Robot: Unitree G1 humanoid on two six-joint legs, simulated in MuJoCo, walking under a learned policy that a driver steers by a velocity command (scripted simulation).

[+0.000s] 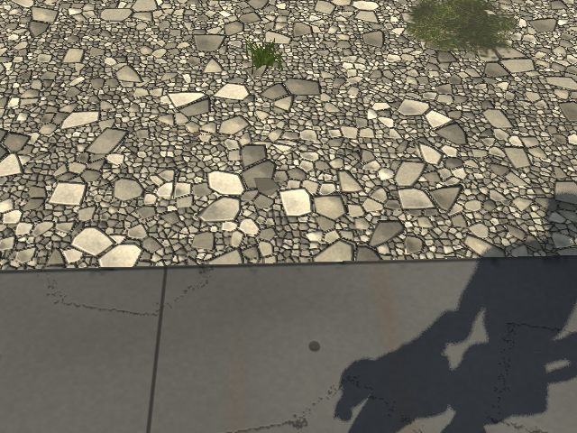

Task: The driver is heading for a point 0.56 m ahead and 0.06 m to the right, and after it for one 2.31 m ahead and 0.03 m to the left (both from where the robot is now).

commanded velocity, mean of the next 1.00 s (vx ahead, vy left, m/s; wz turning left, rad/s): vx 0.39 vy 0.00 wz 0.00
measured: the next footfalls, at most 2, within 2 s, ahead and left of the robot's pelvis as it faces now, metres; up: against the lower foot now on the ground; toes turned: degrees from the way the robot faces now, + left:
right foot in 0.42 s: +0.40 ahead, -0.16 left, +0.00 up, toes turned -3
left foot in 0.90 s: +0.61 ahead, +0.06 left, +0.00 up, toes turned +1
